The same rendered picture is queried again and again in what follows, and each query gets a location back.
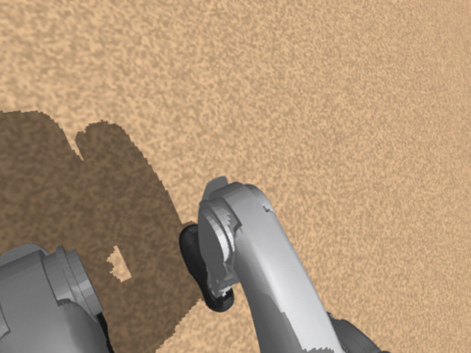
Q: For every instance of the left robot foot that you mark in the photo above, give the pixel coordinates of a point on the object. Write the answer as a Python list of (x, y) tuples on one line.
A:
[(103, 324)]

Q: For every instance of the right robot foot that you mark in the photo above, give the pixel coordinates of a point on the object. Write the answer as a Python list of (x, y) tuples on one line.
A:
[(189, 247)]

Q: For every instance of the right robot hand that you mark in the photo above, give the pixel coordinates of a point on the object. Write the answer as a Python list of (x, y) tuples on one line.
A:
[(352, 339)]

